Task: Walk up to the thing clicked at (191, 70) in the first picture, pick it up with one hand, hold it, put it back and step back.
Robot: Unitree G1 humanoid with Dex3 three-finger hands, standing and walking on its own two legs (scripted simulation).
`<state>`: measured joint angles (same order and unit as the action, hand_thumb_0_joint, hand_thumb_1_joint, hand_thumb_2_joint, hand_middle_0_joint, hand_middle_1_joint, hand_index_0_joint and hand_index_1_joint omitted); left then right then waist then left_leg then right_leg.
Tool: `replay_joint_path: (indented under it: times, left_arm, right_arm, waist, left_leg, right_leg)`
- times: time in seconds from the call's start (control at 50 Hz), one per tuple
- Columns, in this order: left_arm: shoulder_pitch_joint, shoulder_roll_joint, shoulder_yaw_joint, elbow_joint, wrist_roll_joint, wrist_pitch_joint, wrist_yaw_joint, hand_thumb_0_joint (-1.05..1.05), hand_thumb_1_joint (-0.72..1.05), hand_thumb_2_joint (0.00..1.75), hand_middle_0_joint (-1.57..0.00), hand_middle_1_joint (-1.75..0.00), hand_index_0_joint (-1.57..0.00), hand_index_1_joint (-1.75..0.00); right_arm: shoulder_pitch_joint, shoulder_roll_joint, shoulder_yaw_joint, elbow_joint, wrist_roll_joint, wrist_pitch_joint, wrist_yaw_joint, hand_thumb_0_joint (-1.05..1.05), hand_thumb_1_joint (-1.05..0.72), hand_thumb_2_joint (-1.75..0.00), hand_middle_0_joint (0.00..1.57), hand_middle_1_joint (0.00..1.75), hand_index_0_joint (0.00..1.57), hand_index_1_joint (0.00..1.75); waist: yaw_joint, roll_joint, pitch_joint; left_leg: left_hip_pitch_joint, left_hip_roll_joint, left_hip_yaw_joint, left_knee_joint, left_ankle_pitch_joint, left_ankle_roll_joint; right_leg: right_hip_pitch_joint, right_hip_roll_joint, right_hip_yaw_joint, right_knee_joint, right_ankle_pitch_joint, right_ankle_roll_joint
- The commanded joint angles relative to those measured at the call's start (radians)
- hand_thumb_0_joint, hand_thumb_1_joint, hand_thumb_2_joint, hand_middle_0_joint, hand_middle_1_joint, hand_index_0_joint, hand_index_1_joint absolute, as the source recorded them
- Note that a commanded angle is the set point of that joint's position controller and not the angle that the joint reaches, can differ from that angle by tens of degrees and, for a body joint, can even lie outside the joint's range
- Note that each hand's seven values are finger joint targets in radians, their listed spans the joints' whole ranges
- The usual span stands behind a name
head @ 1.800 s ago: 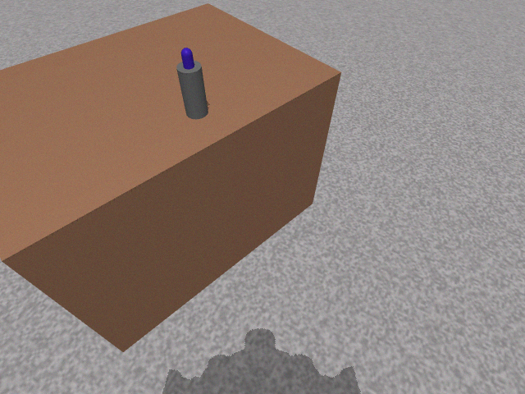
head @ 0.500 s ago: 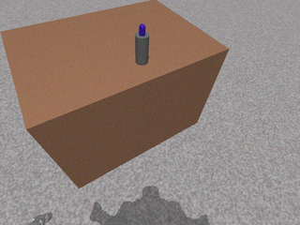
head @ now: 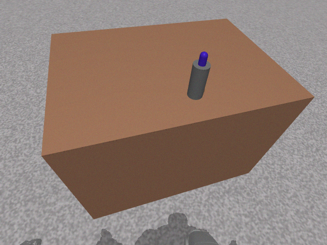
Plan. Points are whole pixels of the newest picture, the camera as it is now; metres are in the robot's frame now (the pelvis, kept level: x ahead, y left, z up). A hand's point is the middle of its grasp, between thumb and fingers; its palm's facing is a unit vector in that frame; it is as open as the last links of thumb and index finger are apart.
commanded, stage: walk up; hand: right
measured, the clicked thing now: (199, 75) +0.63 -0.11 +0.04
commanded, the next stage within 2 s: none
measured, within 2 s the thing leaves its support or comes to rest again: neither
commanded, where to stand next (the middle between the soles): +0.15 -0.04 m, yaw +17 degrees
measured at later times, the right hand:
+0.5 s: hand (265, 194) +0.28 -0.31 -0.13, palm faces -0.26 +0.87 -0.43, open 7.4 cm
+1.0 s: hand (267, 204) +0.25 -0.32 -0.15, palm faces -0.36 +0.85 -0.39, open 7.4 cm
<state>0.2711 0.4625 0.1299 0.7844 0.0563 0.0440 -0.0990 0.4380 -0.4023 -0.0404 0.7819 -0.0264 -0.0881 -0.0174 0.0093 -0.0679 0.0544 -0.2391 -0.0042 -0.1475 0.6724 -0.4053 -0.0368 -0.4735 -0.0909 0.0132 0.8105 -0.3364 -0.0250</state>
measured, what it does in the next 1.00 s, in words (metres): steps to the right, turning left: right foot, then left foot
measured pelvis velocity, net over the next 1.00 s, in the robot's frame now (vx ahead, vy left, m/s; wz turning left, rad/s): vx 0.08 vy -0.08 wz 0.35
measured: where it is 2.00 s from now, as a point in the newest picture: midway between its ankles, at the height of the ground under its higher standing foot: outside the picture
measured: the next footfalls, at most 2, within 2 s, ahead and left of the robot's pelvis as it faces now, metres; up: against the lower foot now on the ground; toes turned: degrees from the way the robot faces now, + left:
right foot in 0.04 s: +0.19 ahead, -0.20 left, +0.00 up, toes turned +17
left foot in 0.40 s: +0.19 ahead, +0.05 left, +0.00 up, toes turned +11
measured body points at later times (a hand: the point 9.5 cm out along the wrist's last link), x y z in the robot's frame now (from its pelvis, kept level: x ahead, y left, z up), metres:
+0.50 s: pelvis +0.09 -0.08 -0.01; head +0.14 -0.06 +0.44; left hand +0.09 +0.24 -0.13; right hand +0.29 -0.35 -0.10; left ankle +0.15 +0.04 -0.72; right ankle +0.10 -0.19 -0.68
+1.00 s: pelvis +0.08 -0.08 -0.01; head +0.12 -0.07 +0.44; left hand +0.01 +0.26 -0.10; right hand +0.27 -0.36 -0.12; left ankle +0.07 +0.05 -0.72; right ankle +0.13 -0.23 -0.70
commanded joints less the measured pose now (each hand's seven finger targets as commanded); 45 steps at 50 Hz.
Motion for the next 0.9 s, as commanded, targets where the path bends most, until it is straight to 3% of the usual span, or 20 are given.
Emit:
replay_joint_path:
  times: [0.0,0.02,0.04,0.06,0.1,0.14,0.26,0.34,0.36,0.38,0.4,0.48,0.58,0.6,0.62,0.64,0.68,0.72,0.8,0.88]
  left_arm:
    - [0.145,0.177,0.072,-0.079,0.003,-0.067,0.02,0.0,0.9,0.9,-0.2,-0.3,-0.2,-0.3]
    - [0.222,0.277,0.095,-0.079,0.024,-0.074,0.029,0.0,0.9,0.9,-0.2,-0.3,-0.2,-0.3]
    - [0.085,0.304,0.08,-0.116,0.004,-0.069,0.03,0.0,0.9,0.9,-0.2,-0.3,-0.2,-0.3]
    - [0.02,0.289,0.074,-0.143,-0.017,-0.067,0.027,0.0,0.9,0.9,-0.2,-0.3,-0.2,-0.3]
    - [0.014,0.208,0.043,-0.129,-0.025,-0.075,0.04,0.0,0.9,0.9,-0.2,-0.3,-0.2,-0.3]
    - [0.025,0.189,0.029,-0.104,-0.02,-0.089,0.056,0.0,0.9,0.9,-0.2,-0.3,-0.2,-0.3]
    - [0.066,0.194,0.002,-0.1,-0.038,-0.096,0.084,0.0,0.9,0.9,-0.2,-0.3,-0.2,-0.3]
    - [0.013,0.177,-0.028,-0.11,-0.052,-0.08,0.096,0.0,0.9,0.9,-0.2,-0.3,-0.2,-0.3]
    - [0.014,0.157,-0.039,-0.113,-0.057,-0.082,0.097,0.0,0.9,0.9,-0.2,-0.3,-0.2,-0.3]
    - [0.048,0.11,-0.05,-0.126,-0.067,-0.082,0.096,0.0,0.9,0.9,-0.2,-0.3,-0.2,-0.3]
    - [0.087,0.105,-0.042,-0.109,-0.082,-0.06,0.103,0.0,0.9,0.9,-0.2,-0.3,-0.2,-0.3]
    - [0.065,0.139,-0.026,-0.036,-0.069,-0.048,0.11,0.0,0.9,0.9,-0.2,-0.3,-0.2,-0.3]
    - [0.167,0.144,-0.012,0.035,-0.05,-0.089,0.13,0.0,0.9,0.9,-0.2,-0.3,-0.2,-0.3]
    - [0.191,0.239,0.008,0.034,-0.025,-0.101,0.139,0.0,0.9,0.9,-0.2,-0.3,-0.2,-0.3]
    - [0.1,0.356,0.037,0.008,-0.02,-0.097,0.144,0.0,0.9,0.9,-0.2,-0.3,-0.2,-0.3]
    - [0.004,0.381,0.038,-0.03,-0.017,-0.104,0.15,0.0,0.9,0.9,-0.2,-0.3,-0.2,-0.3]
    - [-0.035,0.27,0.011,-0.022,-0.032,-0.111,0.158,0.0,0.9,0.9,-0.2,-0.3,-0.2,-0.3]
    - [-0.022,0.246,0.008,-0.01,-0.021,-0.122,0.154,0.0,0.9,0.9,-0.2,-0.3,-0.2,-0.3]
    - [0.029,0.25,0.012,-0.008,-0.004,-0.118,0.129,0.0,0.9,0.9,-0.2,-0.3,-0.2,-0.3]
    - [-0.012,0.206,-0.013,-0.022,-0.038,-0.09,0.113,0.0,0.9,0.9,-0.2,-0.3,-0.2,-0.3]
  right_arm:
    - [-0.052,-0.248,-0.082,-0.101,0.0,-0.011,-0.047,0.0,-0.9,-0.9,0.2,0.3,0.2,0.3]
    - [-0.041,-0.158,-0.057,-0.116,0.016,-0.011,-0.052,0.0,-0.9,-0.9,0.2,0.3,0.2,0.3]
    - [-0.01,-0.191,-0.062,-0.12,0.025,-0.008,-0.069,0.0,-0.9,-0.9,0.2,0.3,0.2,0.3]
    - [-0.012,-0.243,-0.078,-0.091,0.013,-0.008,-0.075,0.0,-0.9,-0.9,0.2,0.3,0.2,0.3]
    - [-0.019,-0.256,-0.08,-0.041,0.02,-0.007,-0.043,0.0,-0.9,-0.9,0.2,0.3,0.2,0.3]
    - [-0.015,-0.223,-0.074,-0.028,0.02,-0.009,-0.021,0.0,-0.9,-0.9,0.2,0.3,0.2,0.3]
    - [-0.102,-0.154,-0.06,-0.071,0.015,0.018,0.0,0.0,-0.9,-0.9,0.2,0.3,0.2,0.3]
    - [-0.103,-0.168,-0.072,-0.074,0.014,0.026,0.001,0.0,-0.9,-0.9,0.2,0.3,0.2,0.3]
    - [-0.072,-0.208,-0.082,-0.072,0.006,0.024,-0.005,0.0,-0.9,-0.9,0.2,0.3,0.2,0.3]
    - [-0.049,-0.299,-0.105,-0.09,-0.004,0.021,-0.011,0.0,-0.9,-0.9,0.2,0.3,0.2,0.3]
    - [-0.077,-0.322,-0.102,-0.118,0.011,0.022,-0.013,0.0,-0.9,-0.9,0.2,0.3,0.2,0.3]
    - [-0.219,-0.258,-0.077,-0.114,0.021,0.044,-0.026,0.0,-0.9,-0.9,0.2,0.3,0.2,0.3]
    - [-0.292,-0.233,-0.073,-0.124,0.004,0.097,0.01,0.0,-0.9,-0.9,0.2,0.3,0.2,0.3]
    - [-0.313,-0.184,-0.066,-0.15,0.01,0.105,0.014,0.0,-0.9,-0.9,0.2,0.3,0.2,0.3]
    - [-0.326,-0.17,-0.071,-0.16,0.003,0.114,0.007,0.0,-0.9,-0.9,0.2,0.3,0.2,0.3]
    - [-0.316,-0.223,-0.09,-0.141,-0.007,0.123,0.0,0.0,-0.9,-0.9,0.2,0.3,0.2,0.3]
    - [-0.278,-0.233,-0.104,-0.086,0.006,0.121,0.019,0.0,-0.9,-0.9,0.2,0.3,0.2,0.3]
    - [-0.241,-0.206,-0.1,-0.059,0.005,0.11,0.03,0.0,-0.9,-0.9,0.2,0.3,0.2,0.3]
    - [-0.304,-0.169,-0.081,-0.048,0.005,0.092,0.046,0.0,-0.9,-0.9,0.2,0.3,0.2,0.3]
    - [-0.183,-0.161,-0.08,0.043,0.006,0.063,0.031,0.0,-0.9,-0.9,0.2,0.3,0.2,0.3]
  waist:
    - [0.136,0.041,-0.063]
    - [0.173,-0.265,-0.072]
    - [0.077,-0.323,-0.04]
    - [0.035,-0.195,0.001]
    - [0.015,-0.03,0.075]
    - [0.017,-0.044,0.066]
    - [0.036,-0.065,-0.067]
    - [-0.012,-0.006,-0.076]
    - [-0.035,0.056,-0.108]
    - [-0.035,0.254,-0.171]
    - [-0.022,0.284,-0.212]
    - [0.018,0.205,-0.119]
    - [0.058,0.205,-0.131]
    - [0.085,-0.003,-0.088]
    - [0.067,-0.194,-0.03]
    - [0.037,-0.163,0.028]
    - [-0.002,0.048,0.069]
    - [0.005,-0.062,0.02]
    - [0.058,-0.171,-0.03]
    - [-0.01,-0.08,-0.107]
  left_leg:
    - [-0.284,0.082,-0.051,0.178,0.284,0.162]
    - [-0.464,-0.063,0.059,0.494,0.063,0.103]
    - [-0.575,-0.049,0.15,0.608,-0.21,0.082]
    - [-0.522,0.021,0.09,0.662,-0.167,0.081]
    - [-0.432,0.073,0.1,0.579,-0.035,0.082]
    - [-0.376,0.083,0.112,0.421,-0.017,0.074]
    - [-0.226,0.007,0.185,0.162,0.073,0.074]
    - [-0.015,-0.021,0.193,-0.041,0.28,0.119]
    - [0.087,0.026,0.098,-0.08,0.416,0.165]
    - [0.199,0.221,-0.193,-0.113,0.617,0.26]
    - [0.185,0.407,-0.434,-0.147,0.764,0.423]
    - [-0.072,0.264,-0.188,-0.142,0.529,0.304]
    - [-0.199,0.104,-0.052,0.045,0.367,0.199]
    - [-0.359,-0.005,-0.014,0.25,0.238,0.131]
    - [-0.424,-0.085,0.028,0.434,-0.191,0.07]
    - [-0.436,-0.013,-0.078,0.576,-0.199,0.057]
    - [-0.436,-0.021,-0.046,0.588,-0.073,0.046]
    - [-0.39,-0.012,0.01,0.507,-0.014,0.036]
    - [-0.296,0.013,0.132,0.18,-0.075,0.032]
    - [0.037,-0.057,0.223,-0.168,0.134,0.055]
  right_leg:
    - [0.383,0.052,-0.025,-0.243,-0.059,-0.028]
    - [0.458,-0.167,0.316,-0.44,-0.239,-0.072]
    - [0.406,-0.348,0.624,-0.604,-0.239,-0.197]
    - [0.307,-0.359,0.634,-0.607,-0.253,-0.232]
    - [0.203,-0.237,0.355,-0.522,-0.121,-0.198]
    - [0.194,-0.21,0.198,-0.457,0.096,-0.212]
    - [0.318,-0.236,0.035,-0.275,0.754,-0.195]
    - [0.192,-0.18,-0.034,-0.125,0.555,-0.103]
    - [0.121,-0.142,-0.064,-0.02,0.504,-0.061]
    - [-0.018,-0.028,-0.119,0.203,0.296,0.004]
    - [-0.051,0.061,-0.07,0.311,-0.319,0.039]
    - [0.054,-0.011,0.005,0.231,-0.235,0.003]
    - [0.291,0.07,-0.073,-0.234,0.005,-0.003]
    - [0.307,-0.101,0.216,-0.372,-0.042,-0.059]
    - [0.171,-0.414,0.539,-0.515,-0.038,-0.237]
    - [0.115,-0.495,0.654,-0.529,0.016,-0.325]
    - [0.142,-0.327,0.312,-0.425,0.125,-0.239]
    - [0.211,-0.231,0.168,-0.366,0.19,-0.179]
    - [0.309,-0.192,0.074,-0.323,0.191,-0.173]
    - [0.199,-0.147,-0.007,-0.127,0.282,-0.116]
